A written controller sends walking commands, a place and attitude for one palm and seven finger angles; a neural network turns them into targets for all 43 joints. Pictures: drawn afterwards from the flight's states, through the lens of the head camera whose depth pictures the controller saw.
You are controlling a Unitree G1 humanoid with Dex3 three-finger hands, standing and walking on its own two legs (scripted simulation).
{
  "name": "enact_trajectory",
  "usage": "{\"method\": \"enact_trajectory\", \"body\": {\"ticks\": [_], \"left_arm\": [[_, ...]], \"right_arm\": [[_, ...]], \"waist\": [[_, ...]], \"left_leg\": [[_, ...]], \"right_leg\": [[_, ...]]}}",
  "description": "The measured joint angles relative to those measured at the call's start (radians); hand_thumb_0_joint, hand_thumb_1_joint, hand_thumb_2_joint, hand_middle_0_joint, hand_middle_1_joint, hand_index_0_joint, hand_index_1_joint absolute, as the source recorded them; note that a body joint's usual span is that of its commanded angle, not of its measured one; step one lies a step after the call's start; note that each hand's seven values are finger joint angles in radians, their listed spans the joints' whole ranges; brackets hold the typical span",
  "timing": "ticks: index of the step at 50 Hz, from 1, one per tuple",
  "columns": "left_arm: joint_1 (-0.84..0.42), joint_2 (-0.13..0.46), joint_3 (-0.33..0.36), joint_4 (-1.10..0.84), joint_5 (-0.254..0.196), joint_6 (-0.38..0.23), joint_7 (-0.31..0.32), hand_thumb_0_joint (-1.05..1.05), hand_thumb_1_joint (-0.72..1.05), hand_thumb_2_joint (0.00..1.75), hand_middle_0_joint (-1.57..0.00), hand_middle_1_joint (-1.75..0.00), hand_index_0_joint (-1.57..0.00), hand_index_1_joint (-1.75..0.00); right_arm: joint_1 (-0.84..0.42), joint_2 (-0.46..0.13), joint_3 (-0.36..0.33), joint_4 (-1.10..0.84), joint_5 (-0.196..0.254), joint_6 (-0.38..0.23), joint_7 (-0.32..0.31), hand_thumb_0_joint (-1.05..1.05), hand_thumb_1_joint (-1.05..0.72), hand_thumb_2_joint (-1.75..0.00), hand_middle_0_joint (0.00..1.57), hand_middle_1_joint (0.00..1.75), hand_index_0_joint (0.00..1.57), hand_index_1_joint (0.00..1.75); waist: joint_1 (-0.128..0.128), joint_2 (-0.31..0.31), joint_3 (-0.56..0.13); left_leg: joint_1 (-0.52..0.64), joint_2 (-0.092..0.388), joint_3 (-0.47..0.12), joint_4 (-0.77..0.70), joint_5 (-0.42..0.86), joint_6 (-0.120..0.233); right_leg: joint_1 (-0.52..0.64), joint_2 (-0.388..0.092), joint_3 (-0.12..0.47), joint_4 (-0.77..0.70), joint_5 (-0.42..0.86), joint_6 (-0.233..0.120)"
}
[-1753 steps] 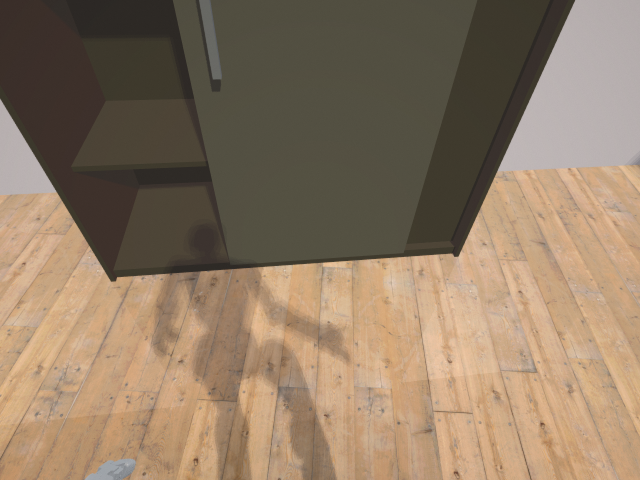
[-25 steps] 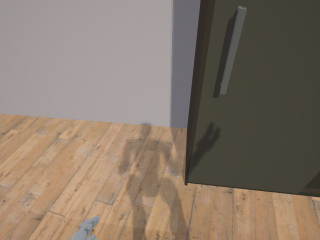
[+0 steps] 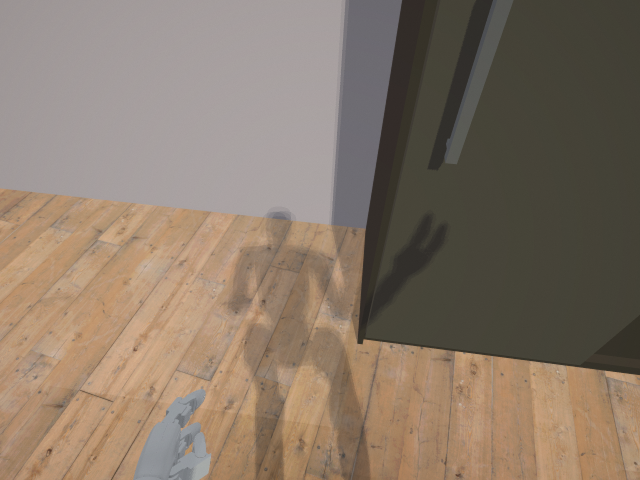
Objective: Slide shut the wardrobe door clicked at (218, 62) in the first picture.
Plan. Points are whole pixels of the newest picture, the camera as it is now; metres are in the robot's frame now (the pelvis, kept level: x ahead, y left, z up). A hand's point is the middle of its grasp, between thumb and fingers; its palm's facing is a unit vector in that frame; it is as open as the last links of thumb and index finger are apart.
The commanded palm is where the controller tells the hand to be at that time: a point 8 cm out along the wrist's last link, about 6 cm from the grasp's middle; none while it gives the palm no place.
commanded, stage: stop stepping back and stand still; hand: right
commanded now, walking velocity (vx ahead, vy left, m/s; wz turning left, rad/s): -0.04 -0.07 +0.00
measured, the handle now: (474, 76) +0.67 -0.19 +0.21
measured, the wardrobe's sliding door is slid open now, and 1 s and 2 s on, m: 0.00 0.00 0.00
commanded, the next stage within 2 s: let the arm hang, fingers relaxed in 0.30 s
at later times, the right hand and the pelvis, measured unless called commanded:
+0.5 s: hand (605, 389) +0.23 -0.29 +0.07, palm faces +0.19 +0.85 -0.49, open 7.4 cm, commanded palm none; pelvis +0.00 -0.03 +0.00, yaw +0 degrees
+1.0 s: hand out of the picture -0.04 -0.26 -0.16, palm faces +0.01 +0.97 -0.26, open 7.3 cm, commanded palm none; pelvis -0.02 -0.04 +0.01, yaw -1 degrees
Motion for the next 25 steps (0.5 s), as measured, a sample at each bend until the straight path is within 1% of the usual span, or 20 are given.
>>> {"method": "enact_trajectory", "body": {"ticks": [2,4,5,7,8,11,13,15,17,20,21,22,23,25], "left_arm": [[0.002,0.006,0.000,0.009,-0.004,0.011,-0.005,0.01,0.90,0.90,-0.21,-0.30,-0.20,-0.30],[0.006,0.016,0.002,0.020,-0.009,0.026,-0.005,0.01,0.90,0.90,-0.21,-0.30,-0.20,-0.30],[0.007,0.021,0.002,0.026,-0.010,0.030,-0.002,0.01,0.90,0.90,-0.21,-0.30,-0.20,-0.30],[0.012,0.035,0.002,0.032,-0.010,0.034,0.007,0.01,0.90,0.90,-0.21,-0.30,-0.20,-0.30],[0.010,0.038,0.004,0.040,-0.010,0.035,0.013,0.01,0.90,0.90,-0.21,-0.30,-0.20,-0.30],[-0.003,0.042,0.007,0.047,-0.011,0.045,0.026,0.01,0.90,0.90,-0.21,-0.30,-0.20,-0.30],[-0.012,0.045,0.008,0.033,-0.010,0.044,0.031,0.02,0.90,0.90,-0.21,-0.30,-0.20,-0.30],[-0.023,0.048,0.010,0.016,-0.009,0.037,0.033,0.02,0.90,0.90,-0.21,-0.30,-0.20,-0.30],[-0.036,0.048,0.012,0.000,-0.008,0.033,0.030,0.02,0.90,0.90,-0.21,-0.30,-0.20,-0.30],[-0.050,0.046,0.013,-0.022,-0.007,0.035,0.025,0.01,0.90,0.90,-0.21,-0.30,-0.20,-0.30],[-0.056,0.056,0.020,-0.003,-0.008,0.018,0.006,0.01,0.90,0.90,-0.21,-0.30,-0.20,-0.30],[-0.066,0.077,0.027,0.024,-0.012,0.020,-0.016,0.01,0.90,0.90,-0.21,-0.30,-0.20,-0.30],[-0.080,0.101,0.031,0.054,-0.013,0.038,-0.033,0.01,0.90,0.90,-0.21,-0.30,-0.20,-0.30],[-0.109,0.141,0.035,0.105,-0.011,0.081,-0.051,0.01,0.90,0.90,-0.21,-0.30,-0.20,-0.30]], "right_arm": [[0.027,0.012,0.013,0.007,0.007,0.002,0.006,0.01,-0.89,-0.90,0.21,0.30,0.22,0.30],[0.050,0.032,0.032,0.027,0.012,0.010,0.010,0.01,-0.89,-0.90,0.21,0.30,0.22,0.30],[0.057,0.040,0.040,0.041,0.013,0.015,0.010,0.01,-0.89,-0.90,0.21,0.30,0.22,0.30],[0.059,0.052,0.054,0.074,0.013,0.024,0.009,0.01,-0.89,-0.90,0.21,0.30,0.22,0.30],[0.050,0.056,0.060,0.092,0.013,0.032,0.009,0.01,-0.89,-0.90,0.21,0.30,0.22,0.30],[0.023,0.076,0.075,0.129,0.011,0.061,0.004,0.01,-0.89,-0.90,0.21,0.30,0.22,0.30],[0.009,0.083,0.083,0.117,0.008,0.076,0.001,0.01,-0.89,-0.90,0.21,0.30,0.22,0.30],[-0.006,0.082,0.094,0.089,0.005,0.076,0.000,0.01,-0.89,-0.90,0.21,0.30,0.22,0.30],[-0.010,0.074,0.099,0.056,0.003,0.064,0.000,0.02,-0.89,-0.90,0.21,0.30,0.22,0.30],[0.012,0.053,0.087,0.016,0.004,0.040,0.003,0.02,-0.89,-0.90,0.21,0.30,0.22,0.30],[-0.007,0.037,0.106,0.061,-0.013,0.022,0.017,0.01,-0.89,-0.90,0.21,0.30,0.22,0.30],[-0.052,0.022,0.149,0.151,-0.027,0.032,0.044,0.01,-0.89,-0.90,0.21,0.30,0.21,0.30],[-0.101,0.017,0.199,0.261,-0.037,0.066,0.072,0.01,-0.90,-0.90,0.21,0.30,0.21,0.30],[-0.181,0.034,0.290,0.505,-0.047,0.153,0.113,0.00,-0.90,-0.90,0.21,0.30,0.21,0.30]], "waist": [[-0.010,-0.024,-0.016],[-0.023,-0.036,-0.033],[-0.025,-0.038,-0.039],[-0.024,-0.043,-0.043],[-0.024,-0.037,-0.041],[-0.038,-0.005,-0.025],[-0.038,0.009,-0.012],[-0.035,0.018,0.000],[-0.028,0.025,0.005],[-0.016,0.027,-0.002],[-0.015,0.017,-0.015],[-0.020,0.001,-0.029],[-0.024,-0.017,-0.041],[-0.021,-0.052,-0.065]], "left_leg": [[0.001,-0.007,-0.004,-0.021,-0.004,0.009],[0.005,-0.006,-0.016,-0.047,0.001,0.006],[0.008,-0.004,-0.019,-0.056,0.004,0.003],[0.011,-0.003,-0.016,-0.060,0.002,-0.005],[0.012,0.002,-0.014,-0.057,-0.002,-0.009],[0.028,0.014,-0.028,-0.074,0.005,-0.018],[0.033,0.016,-0.032,-0.083,0.013,-0.022],[0.035,0.016,-0.031,-0.088,0.019,-0.024],[0.034,0.014,-0.029,-0.096,0.027,-0.024],[0.030,0.008,-0.030,-0.112,0.041,-0.024],[0.017,0.009,-0.025,-0.108,0.043,-0.026],[0.001,0.013,-0.020,-0.092,0.039,-0.028],[-0.014,0.018,-0.017,-0.073,0.032,-0.032],[-0.045,0.029,-0.018,-0.028,0.015,-0.040]], "right_leg": [[-0.012,0.015,0.020,0.042,-0.052,-0.005],[-0.009,0.036,0.024,0.076,-0.074,-0.010],[0.003,0.044,0.023,0.063,-0.068,-0.013],[0.049,0.049,0.023,-0.018,-0.024,-0.022],[0.066,0.054,0.024,-0.048,-0.043,-0.028],[0.094,0.067,0.008,-0.086,-0.035,-0.037],[0.100,0.069,0.004,-0.094,-0.025,-0.038],[0.098,0.069,0.005,-0.093,-0.021,-0.040],[0.093,0.067,0.007,-0.091,-0.019,-0.041],[0.081,0.062,0.006,-0.090,-0.015,-0.041],[0.061,0.062,0.010,-0.075,-0.016,-0.042],[0.040,0.065,0.016,-0.053,-0.021,-0.045],[0.023,0.069,0.018,-0.034,-0.027,-0.049],[-0.004,0.080,0.016,0.002,-0.040,-0.061]]}}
